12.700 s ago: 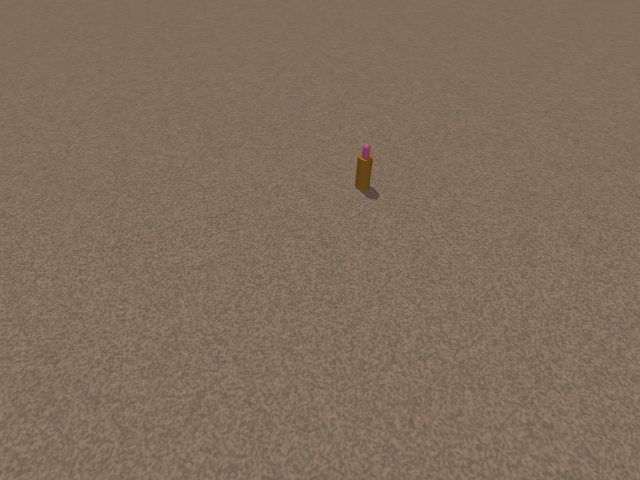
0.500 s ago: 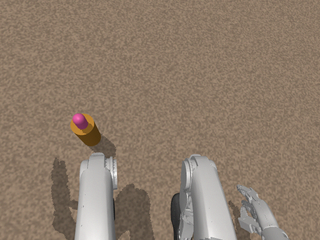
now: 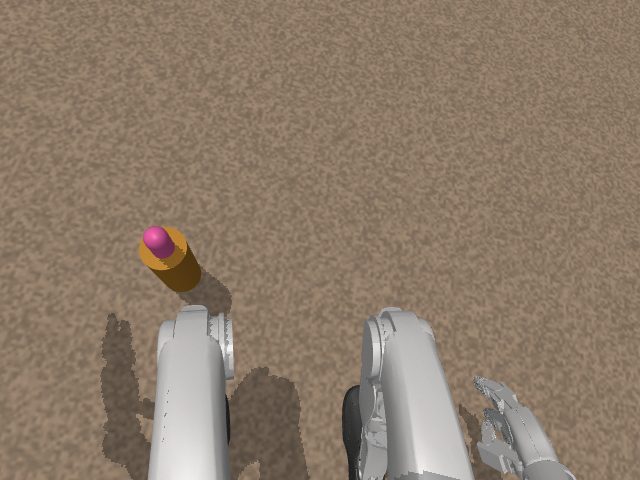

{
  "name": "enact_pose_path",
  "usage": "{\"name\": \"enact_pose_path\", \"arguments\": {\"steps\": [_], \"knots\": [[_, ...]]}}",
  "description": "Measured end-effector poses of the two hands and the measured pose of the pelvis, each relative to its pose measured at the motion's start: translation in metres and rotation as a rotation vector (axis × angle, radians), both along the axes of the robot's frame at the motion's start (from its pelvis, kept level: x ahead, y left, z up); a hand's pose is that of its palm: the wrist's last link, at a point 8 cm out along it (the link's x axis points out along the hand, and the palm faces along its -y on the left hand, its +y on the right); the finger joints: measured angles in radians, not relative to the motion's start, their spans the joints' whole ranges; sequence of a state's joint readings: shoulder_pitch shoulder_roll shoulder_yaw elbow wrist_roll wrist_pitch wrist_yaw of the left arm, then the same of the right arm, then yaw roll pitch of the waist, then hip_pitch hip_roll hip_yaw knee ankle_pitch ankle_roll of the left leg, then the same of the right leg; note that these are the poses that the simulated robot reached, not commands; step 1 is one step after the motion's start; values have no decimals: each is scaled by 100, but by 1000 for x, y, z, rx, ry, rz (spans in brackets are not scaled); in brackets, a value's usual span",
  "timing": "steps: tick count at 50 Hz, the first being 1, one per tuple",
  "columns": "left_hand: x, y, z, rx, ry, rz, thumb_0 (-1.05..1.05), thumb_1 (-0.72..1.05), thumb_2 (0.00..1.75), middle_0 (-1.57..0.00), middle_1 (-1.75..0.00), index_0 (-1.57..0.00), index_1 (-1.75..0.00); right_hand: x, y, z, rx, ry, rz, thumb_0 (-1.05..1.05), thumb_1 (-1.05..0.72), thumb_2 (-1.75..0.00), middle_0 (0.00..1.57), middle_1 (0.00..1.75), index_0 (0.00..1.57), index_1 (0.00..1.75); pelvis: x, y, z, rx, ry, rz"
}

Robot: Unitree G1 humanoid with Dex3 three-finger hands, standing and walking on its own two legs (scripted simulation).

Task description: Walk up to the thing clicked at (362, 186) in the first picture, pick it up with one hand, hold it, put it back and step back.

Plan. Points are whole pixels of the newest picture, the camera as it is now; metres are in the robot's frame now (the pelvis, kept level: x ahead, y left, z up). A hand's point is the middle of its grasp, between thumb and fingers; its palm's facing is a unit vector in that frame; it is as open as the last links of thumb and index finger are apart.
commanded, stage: go down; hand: left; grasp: from the side
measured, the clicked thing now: (170, 257) +0.43 +0.23 -0.27
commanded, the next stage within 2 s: none
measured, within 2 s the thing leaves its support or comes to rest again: neither
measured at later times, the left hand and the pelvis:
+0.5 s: hand out of the picture +0.36 +0.41 +0.04, palm faces +0.17 -0.98 -0.07, open 17.6 cm; pelvis +0.00 +0.00 -0.01, yaw +0 degrees
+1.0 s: hand out of the picture +0.36 +0.41 +0.04, palm faces +0.14 -0.99 -0.08, open 17.7 cm; pelvis +0.00 +0.00 -0.01, yaw +0 degrees
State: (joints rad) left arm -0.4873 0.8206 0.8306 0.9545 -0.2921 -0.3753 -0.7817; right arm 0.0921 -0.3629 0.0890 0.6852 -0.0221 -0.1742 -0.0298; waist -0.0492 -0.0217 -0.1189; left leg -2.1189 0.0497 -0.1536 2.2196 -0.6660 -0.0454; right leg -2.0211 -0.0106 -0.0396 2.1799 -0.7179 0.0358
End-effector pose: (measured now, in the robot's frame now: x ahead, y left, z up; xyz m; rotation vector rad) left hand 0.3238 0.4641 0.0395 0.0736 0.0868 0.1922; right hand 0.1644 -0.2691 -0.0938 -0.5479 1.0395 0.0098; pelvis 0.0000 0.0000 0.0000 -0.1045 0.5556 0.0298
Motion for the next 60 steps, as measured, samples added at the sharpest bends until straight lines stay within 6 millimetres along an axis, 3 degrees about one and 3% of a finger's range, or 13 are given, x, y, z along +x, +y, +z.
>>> {"name": "enact_pose_path", "arguments": {"steps": [18,60], "knots": [[5,-6,4,1,-38,-20,-1,-56,5,-5,-5,-5,-5,10,0,-4,5,-19,9,1,-91,-91,21,30,20,30,1,-2,-2,5,2,0],[7,-3,-1,5,-70,-66,-2,-61,3,-7,-6,-7,-7,5,-1,-9,-14,-14,20,1,-91,-90,21,30,20,30,-1,0,-12,-4,-13,-2]]}}
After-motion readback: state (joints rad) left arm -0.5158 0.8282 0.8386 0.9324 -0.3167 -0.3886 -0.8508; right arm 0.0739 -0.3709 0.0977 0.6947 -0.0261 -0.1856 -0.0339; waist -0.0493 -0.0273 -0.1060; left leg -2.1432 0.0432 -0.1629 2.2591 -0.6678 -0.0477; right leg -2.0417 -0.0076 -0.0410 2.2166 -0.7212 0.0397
